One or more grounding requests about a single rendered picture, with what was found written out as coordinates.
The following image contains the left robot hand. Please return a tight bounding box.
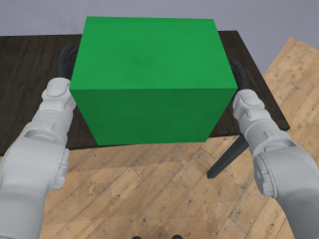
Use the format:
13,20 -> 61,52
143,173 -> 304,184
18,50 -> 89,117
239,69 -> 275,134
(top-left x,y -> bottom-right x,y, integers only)
55,42 -> 80,81

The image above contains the left robot forearm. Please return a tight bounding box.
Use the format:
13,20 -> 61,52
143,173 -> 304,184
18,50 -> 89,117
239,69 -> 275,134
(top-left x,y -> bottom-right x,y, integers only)
0,78 -> 77,184

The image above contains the robot right upper arm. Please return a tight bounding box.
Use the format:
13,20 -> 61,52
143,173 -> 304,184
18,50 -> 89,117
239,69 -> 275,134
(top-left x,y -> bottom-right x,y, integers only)
253,145 -> 319,239

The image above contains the right robot hand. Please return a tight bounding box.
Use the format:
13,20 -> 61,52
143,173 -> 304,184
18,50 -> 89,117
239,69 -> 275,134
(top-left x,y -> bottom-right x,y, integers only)
229,58 -> 249,100

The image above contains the carton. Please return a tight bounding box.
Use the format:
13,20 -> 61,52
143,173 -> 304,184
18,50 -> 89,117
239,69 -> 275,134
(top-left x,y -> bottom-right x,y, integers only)
69,16 -> 238,145

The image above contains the table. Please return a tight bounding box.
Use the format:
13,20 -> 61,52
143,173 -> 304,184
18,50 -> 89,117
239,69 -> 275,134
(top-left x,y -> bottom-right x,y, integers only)
0,30 -> 291,179

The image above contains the right robot forearm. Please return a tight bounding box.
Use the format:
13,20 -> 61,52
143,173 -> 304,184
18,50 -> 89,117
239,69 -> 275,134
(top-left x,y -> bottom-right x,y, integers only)
232,89 -> 319,181

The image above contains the robot left upper arm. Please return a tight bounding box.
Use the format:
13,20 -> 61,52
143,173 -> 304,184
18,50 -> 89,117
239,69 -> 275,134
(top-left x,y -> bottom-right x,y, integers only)
0,136 -> 70,239

